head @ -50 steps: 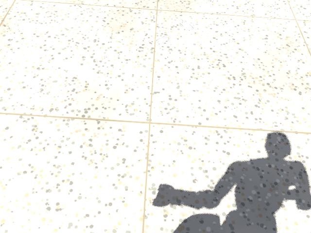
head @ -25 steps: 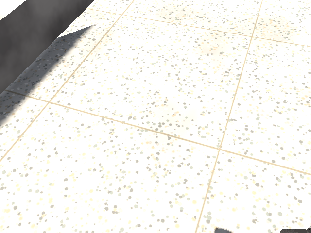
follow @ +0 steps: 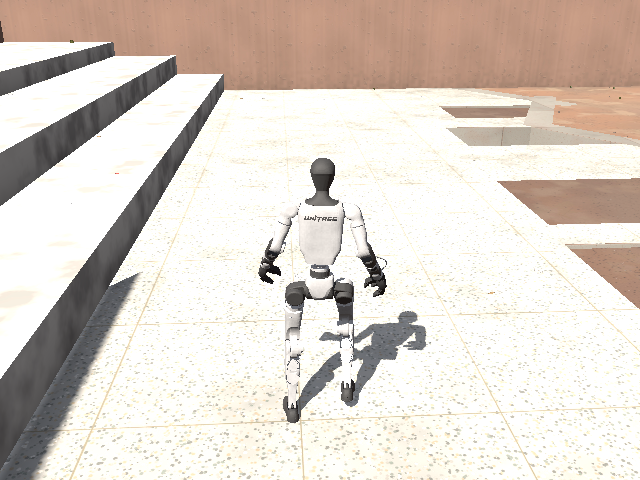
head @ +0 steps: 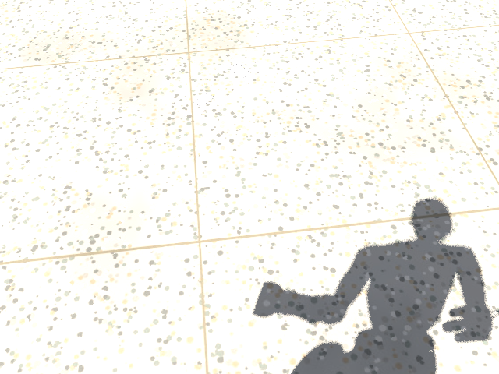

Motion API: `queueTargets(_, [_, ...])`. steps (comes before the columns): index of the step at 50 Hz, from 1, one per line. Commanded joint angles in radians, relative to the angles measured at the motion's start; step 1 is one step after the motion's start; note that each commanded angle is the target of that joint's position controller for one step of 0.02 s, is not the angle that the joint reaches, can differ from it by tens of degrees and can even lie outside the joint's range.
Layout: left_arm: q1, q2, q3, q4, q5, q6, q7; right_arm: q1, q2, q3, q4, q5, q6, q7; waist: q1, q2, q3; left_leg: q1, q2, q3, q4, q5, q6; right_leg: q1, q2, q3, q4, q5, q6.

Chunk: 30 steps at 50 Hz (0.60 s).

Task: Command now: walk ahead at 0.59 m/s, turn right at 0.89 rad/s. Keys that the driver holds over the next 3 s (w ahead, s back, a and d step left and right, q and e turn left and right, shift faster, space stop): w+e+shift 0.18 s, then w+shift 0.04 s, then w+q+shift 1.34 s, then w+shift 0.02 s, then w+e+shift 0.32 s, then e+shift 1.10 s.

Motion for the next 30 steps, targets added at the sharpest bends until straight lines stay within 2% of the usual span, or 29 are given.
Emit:
queueTargets(1, [-0.152, 0.057, 0.000, -0.124, -0.001, -0.033, -0.007, -0.016, -0.207, -0.064, -0.046, 0.006, -0.027, 0.014, -0.030, 0.127, 0.055, 0.088, 0.268, -0.177, -0.204, -0.205, 0.169, -0.130, -0.024, -0.028, -0.079, -0.025, -0.031])
queueTargets(4, [-0.117, 0.062, -0.004, -0.116, -0.005, -0.031, -0.009, -0.023, -0.212, -0.066, -0.026, 0.014, -0.024, 0.034, 0.002, 0.123, 0.082, 0.052, 0.275, -0.083, -0.169, -0.186, 0.151, -0.026, -0.009, -0.085, -0.140, -0.055, -0.072])
queueTargets(5, [-0.048, 0.068, 0.001, -0.090, -0.008, -0.030, -0.008, -0.054, -0.209, -0.064, -0.025, 0.013, -0.020, 0.037, 0.050, 0.110, 0.070, -0.007, 0.249, -0.019, -0.098, -0.112, 0.132, 0.102, 0.028, -0.131, -0.191, -0.037, -0.093])
queueTargets(6, [0.087, 0.094, 0.020, -0.036, -0.010, -0.031, -0.001, -0.091, -0.202, -0.059, -0.026, 0.012, -0.018, 0.038, 0.132, 0.086, 0.016, -0.095, 0.201, 0.057, 0.073, 0.115, 0.106, 0.320, 0.108, -0.211, -0.239, 0.000, -0.117])
queueTargets(7, [0.322, 0.184, 0.069, 0.050, -0.018, -0.032, 0.010, -0.098, -0.154, -0.041, -0.037, 0.002, -0.022, 0.036, 0.240, -0.024, -0.082, -0.245, 0.122, 0.140, 0.454, 0.371, 0.068, 0.637, 0.181, -0.195, -0.259, -0.006, -0.166])
queueTargets(8, [0.457, 0.326, 0.098, 0.076, -0.021, -0.039, 0.017, -0.163, -0.023, -0.001, -0.114, -0.022, -0.040, 0.029, 0.257, -0.352, -0.026, -0.714, 0.009, 0.085, 0.943, -0.231, -0.012, 0.827, -0.027, 0.315, -0.434, -0.168, -0.297])
queueTargets(9, [0.385, 0.336, 0.077, -0.001, -0.008, -0.085, 0.004, -0.230, -0.031, 0.014, -0.201, 0.001, -0.085, 0.022, 0.221, -0.366, -0.143, -0.960, -0.112, -0.204, 1.127, -0.306, -0.006, 0.873, -0.181, 0.893, -0.702, -0.446, -0.443])
queueTargets(10, [0.342, 0.227, 0.048, -0.011, -0.003, -0.110, 0.000, -0.290, -0.125, 0.001, -0.206, 0.051, -0.117, 0.031, 0.231, -0.187, -0.075, -1.057, -0.044, -0.248, 1.137, -0.194, 0.026, 0.875, -0.252, 0.864, -0.761, -0.423, -0.426])
queueTargets(11, [0.342, 0.187, 0.034, 0.001, 0.006, -0.118, 0.004, -0.247, -0.131, 0.005, -0.180, 0.051, -0.133, 0.038, 0.190, -0.132, -0.055, -1.018, -0.010, -0.245, 1.074, -0.127, 0.053, 0.815, -0.247, 0.787, -0.734, -0.361, -0.408])
queueTargets(12, [0.278, 0.146, 0.018, -0.006, 0.014, -0.116, 0.009, -0.192, -0.124, 0.008, -0.137, 0.028, -0.134, 0.038, 0.140, -0.069, -0.024, -0.939, 0.039, -0.240, 0.984, -0.054, 0.057, 0.708, -0.213, 0.651, -0.705, -0.269, -0.365])
queueTargets(13, [0.194, 0.103, 0.000, -0.019, 0.031, -0.113, 0.015, -0.137, -0.125, 0.004, -0.100, 0.009, -0.121, 0.043, 0.084, -0.078, 0.028, -0.852, 0.073, -0.235, 0.908, 0.036, 0.055, 0.593, -0.159, 0.507, -0.694, -0.171, -0.325])
queueTargets(14, [0.157, 0.088, -0.009, -0.026, 0.045, -0.114, 0.022, -0.106, -0.124, 0.003, -0.076, 0.011, -0.103, 0.055, 0.059, -0.126, 0.051, -0.793, 0.087, -0.225, 0.879, 0.101, 0.050, 0.509, -0.127, 0.429, -0.705, -0.082, -0.304])
queueTargets(15, [0.148, 0.079, -0.014, -0.016, 0.049, -0.120, 0.028, -0.105, -0.116, 0.008, -0.062, 0.012, -0.086, 0.062, 0.053, -0.104, 0.071, -0.776, 0.089, -0.205, 0.848, 0.156, 0.042, 0.469, -0.105, 0.354, -0.722, 0.047, -0.285])
queueTargets(17, [0.175, 0.084, -0.018, 0.016, 0.045, -0.134, 0.040, -0.155, -0.081, 0.027, -0.057, 0.006, -0.066, 0.067, 0.063, -0.055, 0.104, -0.752, 0.068, -0.160, 0.745, 0.281, 0.034, 0.418, -0.055, 0.191, -0.767, 0.282, -0.238])
queueTargets(20, [0.236, 0.066, -0.030, 0.073, 0.045, -0.151, 0.063, -0.287, -0.023, 0.057, -0.077, 0.028, -0.074, 0.084, 0.111, -0.029, 0.151, -0.639, -0.001, -0.090, 0.484, 0.482, 0.048, 0.360, 0.001, 0.003, -0.854, 0.457, -0.143])
queueTargets(22, [0.304, 0.077, -0.032, 0.119, 0.041, -0.160, 0.073, -0.357, -0.007, 0.061, -0.092, 0.043, -0.084, 0.104, 0.138, -0.036, 0.156, -0.563, -0.059, -0.069, 0.331, 0.566, 0.075, 0.403, -0.008, -0.053, -0.901, 0.546, -0.092])
queueTargets(23, [0.316, 0.089, -0.032, 0.136, 0.040, -0.159, 0.077, -0.369, -0.014, 0.056, -0.095, 0.049, -0.089, 0.115, 0.133, -0.049, 0.151, -0.551, -0.086, -0.058, 0.273, 0.582, 0.088, 0.465, -0.015, -0.078, -0.892, 0.637, -0.072])
queueTargets(25, [0.324, 0.128, -0.026, 0.150, 0.054, -0.147, 0.092, -0.349, -0.048, 0.037, -0.092, 0.052, -0.095, 0.129, 0.105, -0.105, 0.085, -0.487, -0.167, -0.004, 0.222, 0.567, 0.118, 0.610, -0.031, -0.108, -0.799, 1.030, -0.021])
queueTargets(27, [0.318, 0.169, -0.011, 0.150, 0.072, -0.125, 0.123, -0.262, -0.081, 0.019, -0.081, 0.058, -0.079, 0.129, 0.034, -0.178, 0.008, -0.377, -0.231, 0.052, 0.256, 0.469, 0.139, 0.709, -0.068, -0.129, -0.605, 1.505, 0.014])
queueTargets(28, [0.287, 0.180, -0.004, 0.142, 0.087, -0.112, 0.137, -0.123, -0.116, 0.002, -0.047, 0.060, -0.061, 0.123, -0.047, -0.198, -0.052, -0.248, -0.249, 0.057, 0.300, 0.402, 0.157, 0.705, -0.082, -0.126, -0.424, 1.698, 0.023])
queueTargets(29, [0.205, 0.193, 0.004, 0.114, 0.104, -0.103, 0.141, 0.123, -0.167, -0.024, 0.023, 0.062, -0.040, 0.108, -0.164, -0.192, -0.133, -0.032, -0.220, 0.003, 0.319, 0.371, 0.194, 0.624, -0.083, -0.115, -0.152, 1.785, 0.031])
queueTargets(30, [0.045, 0.214, 0.013, 0.069, 0.102, -0.103, 0.135, 0.416, -0.188, -0.032, 0.105, 0.056, -0.025, 0.085, -0.329, -0.040, -0.161, 0.248, -0.122, -0.147, 0.205, 0.428, 0.264, 0.388, 0.014, -0.130, 0.367, 1.333, 0.045])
